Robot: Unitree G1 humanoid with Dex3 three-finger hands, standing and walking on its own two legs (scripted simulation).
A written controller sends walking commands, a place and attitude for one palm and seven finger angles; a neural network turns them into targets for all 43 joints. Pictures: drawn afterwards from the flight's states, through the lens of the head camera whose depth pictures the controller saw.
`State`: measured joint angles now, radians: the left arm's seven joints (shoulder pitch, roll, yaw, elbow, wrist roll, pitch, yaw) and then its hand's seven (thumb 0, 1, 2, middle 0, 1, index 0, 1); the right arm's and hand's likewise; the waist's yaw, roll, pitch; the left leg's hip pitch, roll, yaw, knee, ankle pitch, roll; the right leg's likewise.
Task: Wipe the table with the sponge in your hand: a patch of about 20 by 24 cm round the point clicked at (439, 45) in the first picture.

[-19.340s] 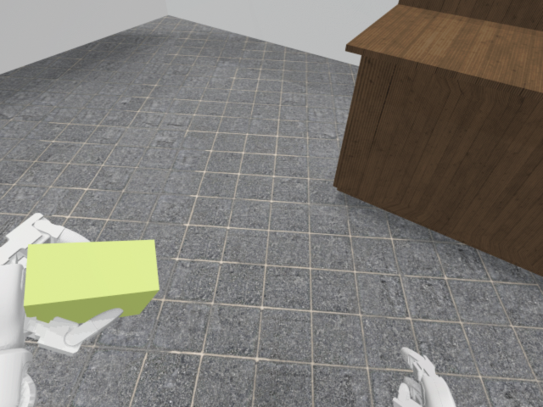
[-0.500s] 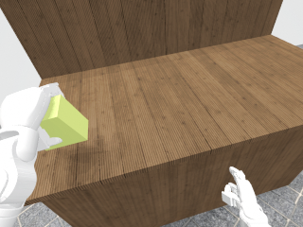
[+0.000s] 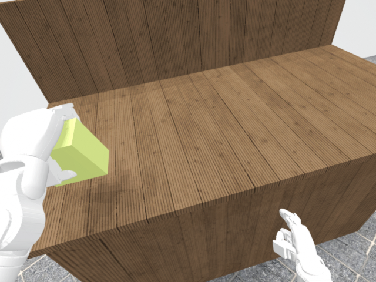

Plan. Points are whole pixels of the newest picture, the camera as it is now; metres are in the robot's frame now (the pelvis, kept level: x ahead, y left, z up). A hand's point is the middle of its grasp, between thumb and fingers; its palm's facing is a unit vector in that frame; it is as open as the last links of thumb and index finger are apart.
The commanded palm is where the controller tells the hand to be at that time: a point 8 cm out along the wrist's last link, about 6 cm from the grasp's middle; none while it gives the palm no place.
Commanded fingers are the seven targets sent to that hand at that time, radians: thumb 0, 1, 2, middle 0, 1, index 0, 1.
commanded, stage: move the sponge above the wiping area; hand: left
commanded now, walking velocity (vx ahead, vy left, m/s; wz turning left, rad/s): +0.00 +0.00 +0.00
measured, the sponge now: (71, 159) +0.25 +0.28 +0.18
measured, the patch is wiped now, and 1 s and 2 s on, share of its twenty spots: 0.00 0.00 0.00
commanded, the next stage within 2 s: none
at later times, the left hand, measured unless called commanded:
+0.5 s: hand (52, 159) +0.24 +0.31 +0.19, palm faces +0.20 -0.06 -0.98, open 10.1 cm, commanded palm +0.19 +0.29 +0.27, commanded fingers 0.00 0.10 1.30 -1.20 -1.60 -1.20 -1.60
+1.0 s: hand (58, 161) +0.25 +0.31 +0.17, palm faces +0.17 -0.08 -0.98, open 10.1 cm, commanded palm +0.20 +0.30 +0.25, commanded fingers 0.00 0.10 1.30 -1.20 -1.60 -1.20 -1.60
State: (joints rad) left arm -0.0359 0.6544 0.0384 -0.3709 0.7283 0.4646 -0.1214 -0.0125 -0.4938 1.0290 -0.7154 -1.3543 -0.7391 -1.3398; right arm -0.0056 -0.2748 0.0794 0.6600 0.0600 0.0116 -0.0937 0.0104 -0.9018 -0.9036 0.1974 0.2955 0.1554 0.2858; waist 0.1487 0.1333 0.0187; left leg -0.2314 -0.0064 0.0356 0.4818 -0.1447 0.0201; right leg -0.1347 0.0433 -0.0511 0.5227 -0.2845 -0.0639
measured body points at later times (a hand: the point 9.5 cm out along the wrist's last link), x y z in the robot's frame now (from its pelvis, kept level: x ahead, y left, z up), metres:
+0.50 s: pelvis +0.00 +0.00 +0.00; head -0.03 -0.05 +0.45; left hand +0.22 +0.30 +0.24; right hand +0.27 -0.19 -0.07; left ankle +0.08 +0.11 -0.73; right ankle +0.01 -0.08 -0.73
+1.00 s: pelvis +0.00 +0.01 +0.00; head -0.02 -0.03 +0.45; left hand +0.23 +0.31 +0.23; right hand +0.27 -0.18 -0.06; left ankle +0.08 +0.11 -0.73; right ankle +0.01 -0.08 -0.73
